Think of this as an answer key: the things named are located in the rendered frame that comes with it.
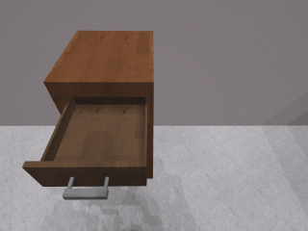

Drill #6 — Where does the cabinet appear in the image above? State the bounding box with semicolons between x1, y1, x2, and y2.
43;30;154;179

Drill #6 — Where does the drawer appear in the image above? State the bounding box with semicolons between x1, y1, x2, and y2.
22;96;148;187

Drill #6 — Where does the handle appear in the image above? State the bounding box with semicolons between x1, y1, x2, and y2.
62;176;110;200

